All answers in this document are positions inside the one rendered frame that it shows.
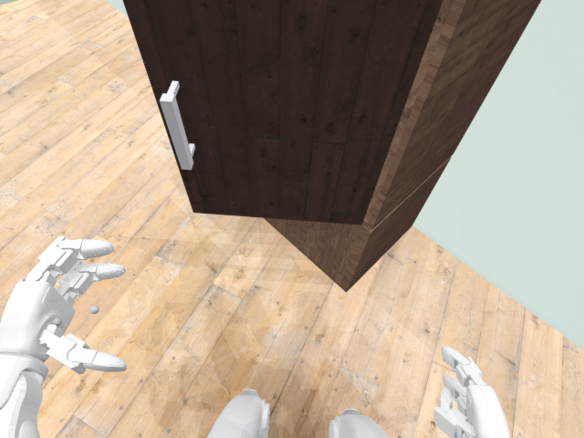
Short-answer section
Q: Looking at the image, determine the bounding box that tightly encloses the left robot shin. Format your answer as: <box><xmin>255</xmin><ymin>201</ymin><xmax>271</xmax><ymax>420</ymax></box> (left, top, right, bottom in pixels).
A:
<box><xmin>241</xmin><ymin>389</ymin><xmax>259</xmax><ymax>397</ymax></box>

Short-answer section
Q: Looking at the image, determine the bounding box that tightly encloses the right robot shin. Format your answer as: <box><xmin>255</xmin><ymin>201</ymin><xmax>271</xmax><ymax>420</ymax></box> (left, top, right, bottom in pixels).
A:
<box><xmin>340</xmin><ymin>409</ymin><xmax>360</xmax><ymax>417</ymax></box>

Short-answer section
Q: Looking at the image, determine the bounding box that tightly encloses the robot shin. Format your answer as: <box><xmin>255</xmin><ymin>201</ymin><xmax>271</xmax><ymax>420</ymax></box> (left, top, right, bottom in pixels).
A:
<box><xmin>241</xmin><ymin>389</ymin><xmax>259</xmax><ymax>397</ymax></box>
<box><xmin>340</xmin><ymin>409</ymin><xmax>360</xmax><ymax>417</ymax></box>

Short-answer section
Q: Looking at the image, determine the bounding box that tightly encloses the robot right hand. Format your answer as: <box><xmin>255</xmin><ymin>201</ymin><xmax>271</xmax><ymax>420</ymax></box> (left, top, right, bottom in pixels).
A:
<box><xmin>434</xmin><ymin>346</ymin><xmax>511</xmax><ymax>438</ymax></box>

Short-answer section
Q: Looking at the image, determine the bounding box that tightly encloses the left robot forearm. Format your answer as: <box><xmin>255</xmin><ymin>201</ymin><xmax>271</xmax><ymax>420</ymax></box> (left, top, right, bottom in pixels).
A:
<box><xmin>0</xmin><ymin>352</ymin><xmax>48</xmax><ymax>438</ymax></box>

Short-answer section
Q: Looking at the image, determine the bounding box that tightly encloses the handle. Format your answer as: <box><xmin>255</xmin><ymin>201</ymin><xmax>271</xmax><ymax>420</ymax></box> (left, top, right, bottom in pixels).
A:
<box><xmin>160</xmin><ymin>81</ymin><xmax>195</xmax><ymax>170</ymax></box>

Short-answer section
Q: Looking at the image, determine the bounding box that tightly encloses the cupboard door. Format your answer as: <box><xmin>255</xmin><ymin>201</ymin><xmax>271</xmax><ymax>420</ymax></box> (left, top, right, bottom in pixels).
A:
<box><xmin>123</xmin><ymin>0</ymin><xmax>443</xmax><ymax>225</ymax></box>

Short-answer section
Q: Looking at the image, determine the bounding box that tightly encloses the robot left hand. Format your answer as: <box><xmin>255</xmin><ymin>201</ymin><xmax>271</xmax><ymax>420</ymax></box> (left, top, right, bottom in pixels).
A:
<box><xmin>0</xmin><ymin>236</ymin><xmax>127</xmax><ymax>375</ymax></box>

